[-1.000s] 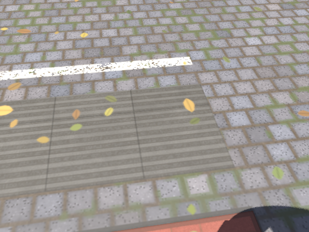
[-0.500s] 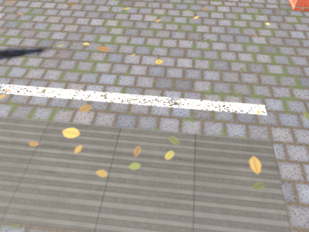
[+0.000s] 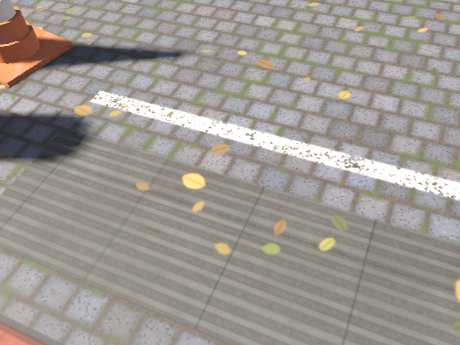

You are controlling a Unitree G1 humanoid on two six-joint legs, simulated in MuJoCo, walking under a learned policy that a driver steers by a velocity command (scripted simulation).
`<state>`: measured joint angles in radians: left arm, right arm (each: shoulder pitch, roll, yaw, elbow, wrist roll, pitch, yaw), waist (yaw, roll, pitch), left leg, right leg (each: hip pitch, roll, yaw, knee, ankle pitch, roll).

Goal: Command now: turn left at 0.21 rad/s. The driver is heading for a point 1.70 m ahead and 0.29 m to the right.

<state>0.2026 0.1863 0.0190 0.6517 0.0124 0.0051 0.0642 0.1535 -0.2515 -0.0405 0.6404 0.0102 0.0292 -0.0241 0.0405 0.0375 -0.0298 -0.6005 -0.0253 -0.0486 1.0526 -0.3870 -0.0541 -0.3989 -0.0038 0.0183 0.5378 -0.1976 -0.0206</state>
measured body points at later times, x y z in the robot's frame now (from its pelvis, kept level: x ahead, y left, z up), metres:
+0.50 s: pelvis +0.02 +0.02 +0.00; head +0.02 +0.01 +0.45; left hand +0.12 +0.26 -0.12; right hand +0.17 -0.20 -0.11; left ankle +0.04 +0.13 -0.73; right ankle +0.05 -0.11 -0.73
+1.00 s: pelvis +0.05 +0.01 +0.00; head +0.05 +0.01 +0.45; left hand +0.14 +0.24 -0.13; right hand +0.15 -0.23 -0.12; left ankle +0.04 +0.13 -0.73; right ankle +0.05 -0.11 -0.73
